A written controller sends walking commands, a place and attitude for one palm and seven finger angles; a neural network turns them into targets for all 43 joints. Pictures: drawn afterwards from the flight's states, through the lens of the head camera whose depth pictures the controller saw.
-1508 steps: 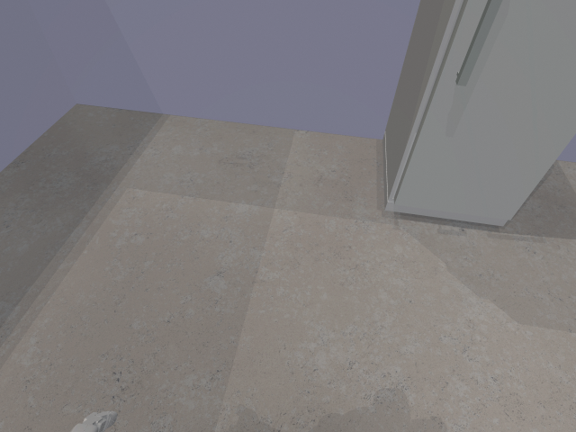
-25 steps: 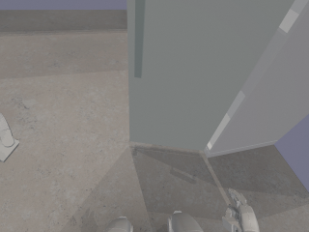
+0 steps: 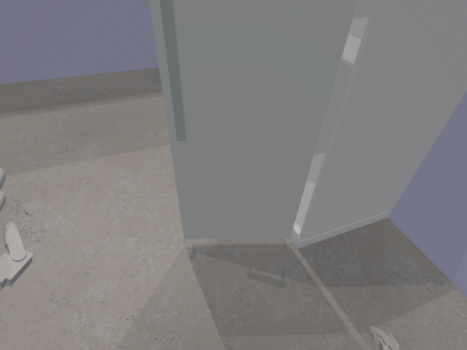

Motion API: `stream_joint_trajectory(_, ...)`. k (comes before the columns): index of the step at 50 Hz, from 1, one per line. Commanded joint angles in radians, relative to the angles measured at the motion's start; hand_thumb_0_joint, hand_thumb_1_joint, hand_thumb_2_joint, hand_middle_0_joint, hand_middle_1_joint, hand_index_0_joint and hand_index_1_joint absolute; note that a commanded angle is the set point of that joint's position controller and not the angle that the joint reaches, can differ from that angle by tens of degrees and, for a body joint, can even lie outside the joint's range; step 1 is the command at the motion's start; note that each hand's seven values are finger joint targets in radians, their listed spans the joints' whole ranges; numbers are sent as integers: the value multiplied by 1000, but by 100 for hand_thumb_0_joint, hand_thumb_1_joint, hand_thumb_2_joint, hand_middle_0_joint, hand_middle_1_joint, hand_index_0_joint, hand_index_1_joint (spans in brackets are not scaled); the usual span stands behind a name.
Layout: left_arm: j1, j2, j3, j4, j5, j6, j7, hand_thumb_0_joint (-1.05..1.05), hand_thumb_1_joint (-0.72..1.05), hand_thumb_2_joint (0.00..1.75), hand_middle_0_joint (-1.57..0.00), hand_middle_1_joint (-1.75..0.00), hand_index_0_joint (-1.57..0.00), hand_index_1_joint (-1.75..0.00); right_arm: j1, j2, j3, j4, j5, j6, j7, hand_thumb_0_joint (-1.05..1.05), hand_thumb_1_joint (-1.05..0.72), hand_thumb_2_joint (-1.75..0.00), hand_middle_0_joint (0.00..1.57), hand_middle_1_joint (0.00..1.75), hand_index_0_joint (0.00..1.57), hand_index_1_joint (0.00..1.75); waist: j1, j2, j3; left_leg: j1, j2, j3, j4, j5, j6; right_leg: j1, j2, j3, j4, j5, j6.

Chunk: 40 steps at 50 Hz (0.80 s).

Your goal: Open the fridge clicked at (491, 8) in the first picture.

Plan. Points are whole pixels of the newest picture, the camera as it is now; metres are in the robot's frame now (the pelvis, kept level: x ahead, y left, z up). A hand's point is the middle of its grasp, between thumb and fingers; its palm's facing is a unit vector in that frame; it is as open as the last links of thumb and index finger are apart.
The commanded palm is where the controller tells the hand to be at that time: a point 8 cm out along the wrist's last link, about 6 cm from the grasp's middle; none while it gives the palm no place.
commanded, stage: stop stepping back and stand still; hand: left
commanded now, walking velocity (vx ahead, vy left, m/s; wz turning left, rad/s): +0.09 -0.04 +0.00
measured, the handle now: (175, 70) +0.77 +0.18 +0.17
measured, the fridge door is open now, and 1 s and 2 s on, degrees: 71 71 71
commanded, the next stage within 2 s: let the arm hang, fingers relaxed in 0.24 s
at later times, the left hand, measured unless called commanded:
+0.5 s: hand (90, 339) +0.17 +0.25 -0.06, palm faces +0.08 -0.90 -0.42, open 7.4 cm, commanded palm none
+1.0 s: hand out of the picture -0.05 +0.22 -0.16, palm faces -0.02 -0.97 -0.25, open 7.3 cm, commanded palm none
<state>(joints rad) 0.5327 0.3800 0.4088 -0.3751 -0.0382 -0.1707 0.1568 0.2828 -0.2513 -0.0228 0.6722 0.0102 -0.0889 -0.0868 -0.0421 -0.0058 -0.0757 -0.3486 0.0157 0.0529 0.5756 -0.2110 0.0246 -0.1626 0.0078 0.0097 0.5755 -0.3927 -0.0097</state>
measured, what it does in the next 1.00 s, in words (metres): stands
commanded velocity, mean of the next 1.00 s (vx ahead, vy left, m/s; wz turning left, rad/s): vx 0.00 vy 0.00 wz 0.00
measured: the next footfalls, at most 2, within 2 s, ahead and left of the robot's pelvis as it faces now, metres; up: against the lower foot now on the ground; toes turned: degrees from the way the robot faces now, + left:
none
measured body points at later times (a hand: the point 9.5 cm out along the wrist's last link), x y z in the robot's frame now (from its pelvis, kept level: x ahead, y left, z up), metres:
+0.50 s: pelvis -0.02 +0.00 -0.01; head -0.01 -0.02 +0.44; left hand +0.17 +0.30 -0.03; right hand +0.15 -0.25 -0.12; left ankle +0.06 +0.11 -0.73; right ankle -0.05 -0.12 -0.73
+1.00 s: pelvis -0.01 +0.01 +0.01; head +0.02 +0.01 +0.46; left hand -0.05 +0.27 -0.14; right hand +0.01 -0.22 -0.15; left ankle +0.06 +0.11 -0.73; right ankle -0.05 -0.12 -0.73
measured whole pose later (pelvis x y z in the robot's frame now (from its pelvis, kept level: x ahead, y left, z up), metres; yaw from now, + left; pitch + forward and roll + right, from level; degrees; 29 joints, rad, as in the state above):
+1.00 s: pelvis -0.01 +0.01 +0.01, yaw +0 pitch -1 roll -1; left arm 0.32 0.22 0.00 1.16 0.02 0.02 0.02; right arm 0.21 -0.18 -0.02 1.12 -0.01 0.03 -0.01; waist 0.00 0.02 0.07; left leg -0.29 0.00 0.05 0.41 -0.11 0.04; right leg -0.10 -0.01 0.00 0.40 -0.28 0.02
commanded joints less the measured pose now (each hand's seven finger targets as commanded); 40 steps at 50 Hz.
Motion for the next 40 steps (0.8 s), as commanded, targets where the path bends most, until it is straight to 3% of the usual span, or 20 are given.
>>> stream_joint_trajectory(1, -138, 209, 116, -322, 10, -89, 28, 0, 90, 90, -20, -30, -20, -30, -166, -94, -18, -183, -17, -79, -12, 0, -90, -90, 20, 30, 20, 30, 33, 187, 87, -62, 128, -206, -328, -468, 37, -54, 15, -42, -73, -79, -31)
stream_joint_trajectory(3, -114, 215, 124, -335, 10, -94, 31, 0, 90, 90, -20, -30, -20, -30, -152, -87, -19, -183, -21, -92, -10, 0, -90, -90, 20, 30, 20, 30, 34, 176, 61, -34, 96, -157, -264, -371, 26, -44, -12, -1, -127, -47, -43)
stream_joint_trajectory(6, -63, 212, 132, -300, 0, -99, 31, 0, 90, 90, -20, -30, -20, -30, -142, -69, -18, -165, -21, -99, -1, 0, -90, -90, 20, 30, 20, 30, 30, 23, 31, 53, 41, -65, -63, -135, 4, -105, -110, 149, -233, 14, -79)
stream_joint_trajectory(8, -48, 191, 118, -236, -7, -93, 27, 0, 90, 90, -20, -30, -20, -30, -130, -67, -18, -149, -16, -91, 6, 0, -90, -90, 20, 30, 20, 30, 25, -61, 49, 70, 36, -41, 17, -44, -7, -136, -164, 201, -258, 98, -90)
stream_joint_trajectory(10, -72, 179, 109, -201, -9, -91, 24, 0, 90, 90, -20, -30, -20, -30, -131, -71, -20, -145, -8, -87, 8, 0, -90, -90, 20, 30, 20, 30, 23, -34, 53, 102, 44, -46, 4, 25, -8, -141, -150, 161, -227, 206, -70)
stream_joint_trajectory(16, -133, 187, 94, -190, -2, -99, 7, 0, 90, 90, -20, -30, -20, -30, -170, -73, -8, -162, -5, -81, 3, 0, -90, -90, 20, 30, 20, 30, 35, 36, 105, 106, 94, -124, -151, -26, 16, -148, -43, 48, -197, 129, -11)
stream_joint_trajectory(17, -137, 12, -305, 547, 69, 27, -108, 0, 90, 90, -20, -30, -20, -30, -176, -225, -66, 83, -15, -138, 83, 0, -90, -90, 20, 30, 20, 30, -11, 49, 74, 99, 155, -169, -35, 270, 36, -244, -59, -31, 10, 219, -8)
stream_joint_trajectory(18, -150, 27, -258, 591, 62, 137, -141, 0, 90, 90, -20, -30, -20, -30, -139, -257, -67, 64, -8, -25, 97, 0, -90, -90, 20, 30, 20, 30, 28, 60, 36, 45, 176, -187, -79, 349, 64, -165, -60, 0, 56, 167, -4)
stream_joint_trajectory(20, -143, -24, -285, 620, 60, 173, -145, 0, 90, 90, -20, -30, -20, -30, -148, -195, -46, 32, -21, 24, 91, 0, -90, -90, 20, 30, 20, 30, 42, 63, 11, -6, 196, -200, -99, 271, 91, -147, -36, -19, 113, 21, -1)
stream_joint_trajectory(22, -164, -13, -310, 728, 63, 170, -147, 0, 90, 90, -20, -30, -20, -30, -164, -172, -27, 31, -34, 43, 92, 0, -90, -90, 20, 30, 20, 30, 55, 12, 2, -22, 168, -201, -115, 188, 81, -95, -42, -5, 61, 47, -13)
stream_joint_trajectory(23, -173, 5, -319, 780, 64, 168, -146, 0, 90, 90, -20, -30, -20, -30, -174, -167, -23, 33, -34, 52, 92, 0, -90, -90, 20, 30, 20, 30, 61, -47, -14, -28, 140, -179, -95, 163, 64, -57, -61, 11, -3, 122, -19)
stream_joint_trajectory(24, -197, 28, -324, 842, 68, 160, -144, 0, 90, 90, -20, -30, -20, -30, -184, -158, -22, 48, -34, 59, 91, 0, -90, -90, 20, 30, 20, 30, 58, -157, -36, -11, 99, -142, -37, 158, 39, -48, -104, 63, -68, 225, -31)
stream_joint_trajectory(25, -232, 38, -332, 905, 69, 158, -141, 0, 90, 90, -20, -30, -20, -30, -187, -134, -22, 65, -32, 68, 91, 0, -90, -90, 20, 30, 20, 30, 46, -219, -22, -7, 53, -105, 4, 98, 16, -73, -162, 127, -129, 274, -48)
stream_joint_trajectory(26, -272, 36, -343, 960, 69, 161, -136, 0, 90, 90, -20, -30, -20, -30, -176, -118, -20, 84, -38, 81, 90, 0, -90, -90, 20, 30, 20, 30, 32, -235, 7, 10, 18, -80, 32, 36, -1, -113, -198, 165, -171, 292, -76)
stream_joint_trajectory(27, -312, 38, -352, 1002, 68, 166, -132, 0, 90, 90, -20, -30, -20, -30, -158, -113, -21, 104, -42, 91, 87, 0, -90, -90, 20, 30, 20, 30, 16, -210, 24, 49, 11, -67, 47, 14, -9, -147, -205, 163, -182, 288, -94)
stream_joint_trajectory(28, -329, 29, -362, 1039, 65, 170, -130, 0, 90, 90, -20, -30, -20, -30, -150, -104, -19, 129, -43, 98, 86, 0, -90, -90, 20, 30, 20, 30, 8, -118, 35, 85, 15, -65, 25, 31, -11, -165, -198, 160, -183, 273, -96)
stream_joint_trajectory(31, -289, -2, -380, 1167, 60, 173, -131, 0, 90, 90, -20, -30, -20, -30, -138, -107, -10, 192, -42, 96, 78, 0, -90, -90, 20, 30, 20, 30, 23, 130, 26, 146, 86, -132, -125, 149, 11, -105, -97, 74, -143, 193, -33)
stream_joint_trajectory(34, -215, -34, -371, 1285, 58, 176, -131, 0, 90, 90, -20, -30, -20, -30, -134, -94, -13, 244, -38, 99, 69, 0, -90, -90, 20, 30, 20, 30, 46, 227, 41, 127, 97, -156, -187, 76, 23, -42, -75, 45, -177, 143, -31)
stream_joint_trajectory(36, -201, -40, -380, 1340, 55, 176, -134, 0, 90, 90, -20, -30, -20, -30, -118, -91, -13, 278, -34, 103, 66, 0, -90, -90, 20, 30, 20, 30, 44, 223, 54, 132, 94, -161, -220, -10, 19, -41, -68, 44, -203, 114, -36)
stream_joint_trajectory(40, -194, -57, -393, 1420, 56, 171, -134, 0, 90, 90, -20, -30, -20, -30, -79, -89, -18, 332, -28, 105, 61, 0, -90, -90, 20, 30, 20, 30, 35, 91, 69, 172, 97, -161, -237, -30, 16, -58, -75, 44, -250, 111, -35)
